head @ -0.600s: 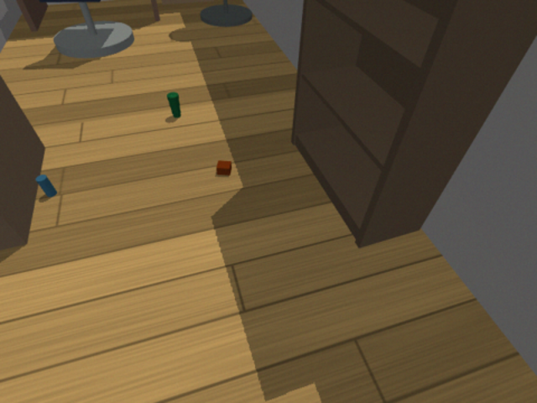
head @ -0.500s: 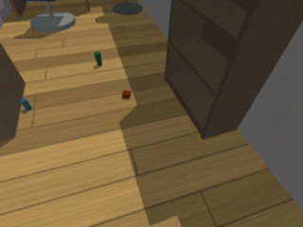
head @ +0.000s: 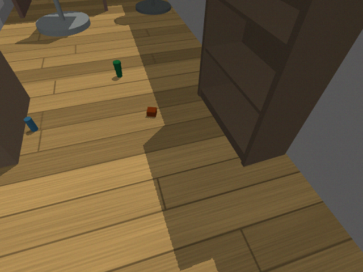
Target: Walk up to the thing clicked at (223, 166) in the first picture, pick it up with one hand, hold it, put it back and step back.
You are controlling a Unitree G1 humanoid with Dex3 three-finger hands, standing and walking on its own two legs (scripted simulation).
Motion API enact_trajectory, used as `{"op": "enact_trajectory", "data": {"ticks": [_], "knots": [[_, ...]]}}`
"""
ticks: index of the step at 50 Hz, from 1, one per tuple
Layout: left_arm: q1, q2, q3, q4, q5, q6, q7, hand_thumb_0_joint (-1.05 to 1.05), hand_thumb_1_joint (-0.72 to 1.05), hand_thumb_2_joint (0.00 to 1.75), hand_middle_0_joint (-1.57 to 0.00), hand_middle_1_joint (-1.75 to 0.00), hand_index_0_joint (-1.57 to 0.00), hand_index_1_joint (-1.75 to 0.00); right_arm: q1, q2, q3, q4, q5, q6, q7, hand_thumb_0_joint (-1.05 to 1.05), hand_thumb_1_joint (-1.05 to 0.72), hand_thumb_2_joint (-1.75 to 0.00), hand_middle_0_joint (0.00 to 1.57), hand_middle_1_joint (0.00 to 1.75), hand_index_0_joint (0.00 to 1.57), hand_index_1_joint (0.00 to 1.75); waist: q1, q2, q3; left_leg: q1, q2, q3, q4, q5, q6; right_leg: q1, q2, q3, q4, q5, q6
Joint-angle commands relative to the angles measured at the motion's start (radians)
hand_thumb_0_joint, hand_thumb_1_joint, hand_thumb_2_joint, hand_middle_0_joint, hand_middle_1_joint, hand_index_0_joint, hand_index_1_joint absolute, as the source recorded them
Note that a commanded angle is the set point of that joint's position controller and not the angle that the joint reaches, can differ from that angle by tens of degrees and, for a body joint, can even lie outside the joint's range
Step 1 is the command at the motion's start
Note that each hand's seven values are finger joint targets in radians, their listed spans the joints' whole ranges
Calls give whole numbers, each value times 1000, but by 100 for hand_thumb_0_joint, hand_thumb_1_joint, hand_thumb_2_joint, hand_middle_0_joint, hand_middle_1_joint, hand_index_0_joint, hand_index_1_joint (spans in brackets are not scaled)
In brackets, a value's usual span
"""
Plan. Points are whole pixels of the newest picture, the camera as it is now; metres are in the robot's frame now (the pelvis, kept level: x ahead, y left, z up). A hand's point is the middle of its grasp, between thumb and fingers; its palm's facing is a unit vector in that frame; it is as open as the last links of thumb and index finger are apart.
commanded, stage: stand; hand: left
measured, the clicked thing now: (151, 111) +1.42 +0.27 -0.76
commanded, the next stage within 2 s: walk up in 0.52 s
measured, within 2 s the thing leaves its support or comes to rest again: neither
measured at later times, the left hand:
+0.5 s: hand out of the picture +0.07 +0.25 -0.16, palm faces -0.02 -0.94 -0.34, open 7.4 cm
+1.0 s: hand out of the picture +0.09 +0.28 -0.15, palm faces +0.05 -0.91 -0.41, open 7.4 cm
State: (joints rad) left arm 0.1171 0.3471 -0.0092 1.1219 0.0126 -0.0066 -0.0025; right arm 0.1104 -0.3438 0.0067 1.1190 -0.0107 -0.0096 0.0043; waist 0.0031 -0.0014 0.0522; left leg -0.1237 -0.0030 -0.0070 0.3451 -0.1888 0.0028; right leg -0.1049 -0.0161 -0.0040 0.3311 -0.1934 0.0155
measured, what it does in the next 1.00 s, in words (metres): walks ahead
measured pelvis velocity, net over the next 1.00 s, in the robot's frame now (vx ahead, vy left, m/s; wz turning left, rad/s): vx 0.13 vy -0.01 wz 0.06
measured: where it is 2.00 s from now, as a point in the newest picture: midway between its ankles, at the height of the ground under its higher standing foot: (183, 205)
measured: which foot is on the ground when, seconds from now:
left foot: down 0.00-0.74, up 0.76-1.00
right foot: down 0.00-1.00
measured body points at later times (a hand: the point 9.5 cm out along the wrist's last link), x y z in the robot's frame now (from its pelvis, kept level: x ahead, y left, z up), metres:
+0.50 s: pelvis +0.00 +0.00 +0.00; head +0.01 +0.01 +0.45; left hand +0.07 +0.30 -0.13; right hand +0.08 -0.30 -0.13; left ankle +0.00 +0.12 -0.75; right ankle -0.01 -0.13 -0.75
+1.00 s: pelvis +0.13 -0.01 -0.02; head +0.16 -0.02 +0.43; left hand +0.09 +0.32 -0.12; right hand +0.26 -0.32 -0.13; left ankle +0.25 +0.13 -0.72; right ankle +0.00 -0.13 -0.75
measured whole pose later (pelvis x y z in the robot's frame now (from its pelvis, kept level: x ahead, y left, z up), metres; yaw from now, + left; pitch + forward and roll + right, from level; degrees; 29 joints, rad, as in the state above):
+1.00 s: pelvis +0.13 -0.01 -0.02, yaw +4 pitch -3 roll -1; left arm 0.36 0.42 0.06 0.98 0.03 -0.07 -0.04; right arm 0.16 -0.43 -0.08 0.94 -0.02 -0.01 0.09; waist 0.05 0.05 0.11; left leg -0.52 0.04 -0.03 0.72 -0.22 0.01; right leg 0.12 0.00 -0.12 0.30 -0.38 0.00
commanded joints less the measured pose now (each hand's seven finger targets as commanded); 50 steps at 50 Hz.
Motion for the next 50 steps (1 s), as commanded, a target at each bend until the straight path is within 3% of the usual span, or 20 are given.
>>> {"op": "enact_trajectory", "data": {"ticks": [1,6,25,26,28,30,31,32,33,35,36,37,38,39,40,41,43,44,48,50], "knots": [[-40,206,43,-55,-1,-24,14,0,90,90,-20,-30,-20,-30,-42,-211,-39,-57,4,-25,-15,0,-90,-90,20,30,20,30,-2,6,-77,14,128,-98,-55,157,23,5,-113,81,-44,133,-37],[-36,206,43,-56,-2,-28,15,0,90,90,-20,-30,-20,-30,-37,-214,-41,-59,3,-24,-16,0,-90,-90,20,30,20,30,0,-2,-96,31,130,-91,-38,215,32,27,-121,80,-45,200,-35],[-33,204,47,-61,1,-24,14,0,90,90,-20,-30,-20,-30,-46,-217,-44,-65,3,-24,-16,0,-90,-90,20,30,20,30,1,8,-78,32,130,-94,-57,177,29,21,-119,75,-59,153,-37],[25,313,109,-104,13,-42,-18,0,90,90,-20,-30,-20,-30,24,-304,-110,-113,-9,-38,14,0,-90,-90,20,30,20,30,-3,2,-174,39,98,-131,12,-363,106,25,-62,41,57,-335,-74],[-19,286,116,-120,26,-44,-32,0,90,90,-20,-30,-20,-30,22,-318,-123,-112,-20,-35,30,0,-90,-90,20,30,20,30,-6,65,-8,-124,141,-221,-44,-608,139,-154,-58,45,148,-498,-87],[-35,251,113,-159,25,-46,-45,0,90,90,-20,-30,-20,-30,15,-314,-135,-145,-22,-37,39,0,-90,-90,20,30,20,30,-14,106,87,-119,212,-312,-99,-579,179,-294,-35,-3,246,-378,-73],[-25,241,116,-164,22,-49,-48,0,90,90,-20,-30,-20,-30,1,-319,-142,-156,-21,-42,39,0,-90,-90,20,30,20,30,0,143,101,-98,258,-359,-126,-502,201,-302,-25,-31,328,-238,-67],[-13,242,119,-172,17,-50,-51,0,90,90,-20,-30,-20,-30,0,-326,-151,-168,-25,-47,40,0,-90,-90,20,30,20,30,0,140,78,-46,282,-375,-142,-459,219,-303,-44,-19,283,-242,-65],[16,248,120,-173,18,-56,-52,0,90,90,-20,-30,-20,-30,4,-326,-154,-178,-24,-46,43,0,-90,-90,20,30,20,30,7,140,43,-9,272,-360,-123,-440,223,-277,-50,-20,233,-238,-64],[114,256,136,-150,24,-62,-55,0,90,90,-20,-30,-20,-30,-35,-313,-155,-208,-27,-35,53,0,-90,-90,20,30,20,30,50,133,-14,-156,205,-266,-43,-517,185,-46,-17,-47,120,-229,-68],[234,268,149,-113,24,-68,-49,0,90,90,-20,-30,-20,-30,-101,-285,-143,-235,-25,-26,56,0,-90,-90,20,30,20,30,127,84,-21,-353,137,-168,98,-504,133,197,-5,-35,44,-222,-82],[385,351,174,-83,38,-81,-35,0,90,90,-20,-30,-20,-30,-158,-194,-115,-271,-18,-26,58,0,-90,-90,20,30,20,30,207,-194,-30,-592,-26,-9,481,-444,67,357,-176,280,-138,-493,-115],[314,409,175,-121,46,-91,-28,0,90,90,-20,-30,-20,-30,-169,-183,-107,-294,-17,-27,49,0,-90,-90,20,30,20,30,166,-182,67,-761,-68,-64,637,-348,27,312,-386,585,-256,-565,-184],[216,400,167,-163,35,-90,-26,0,90,90,-20,-30,-20,-30,-138,-246,-117,-278,-21,-33,40,0,-90,-90,20,30,20,30,123,-54,138,-718,15,-148,647,-281,19,199,-447,600,-268,-522,-233],[179,379,158,-191,26,-94,-25,0,90,90,-20,-30,-20,-30,-96,-269,-120,-260,-12,-43,43,0,-90,-90,20,30,20,30,89,-23,147,-700,41,-138,653,-258,20,216,-425,544,-245,-349,-250],[154,342,148,-207,19,-103,-21,0,90,90,-20,-30,-20,-30,-60,-273,-121,-242,-11,-50,47,0,-90,-90,20,30,20,30,58,5,141,-686,56,-150,666,-217,15,249,-365,412,-206,-120,-242],[140,298,138,-214,6,-105,-16,0,90,90,-20,-30,-20,-30,-1,-244,-116,-228,-7,-47,59,0,-90,-90,20,30,20,30,24,-64,82,-607,45,-117,587,-145,17,295,-233,137,-121,245,-169],[137,301,136,-217,5,-103,-17,0,90,90,-20,-30,-20,-30,-2,-232,-112,-238,-5,-43,66,0,-90,-90,20,30,20,30,21,-97,76,-562,37,-85,545,-120,12,260,-209,74,-108,320,-170],[131,332,141,-259,11,-98,-22,0,90,90,-20,-30,-20,-30,-62,-214,-113,-305,-3,-34,91,0,-90,-90,20,30,20,30,36,-167,74,-363,66,8,308,23,13,102,-180,-38,-113,281,-153],[172,333,130,-256,1,-93,-25,0,90,90,-20,-30,-20,-30,-81,-208,-124,-314,-12,-35,91,0,-90,-90,20,30,20,30,49,-145,56,-232,35,76,253,83,25,19,-199,-48,-108,274,-159]]}}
